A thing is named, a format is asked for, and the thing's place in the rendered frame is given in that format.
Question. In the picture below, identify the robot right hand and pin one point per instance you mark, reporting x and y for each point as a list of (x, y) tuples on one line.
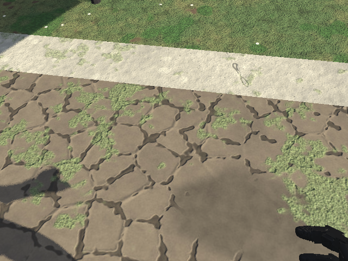
[(329, 237)]

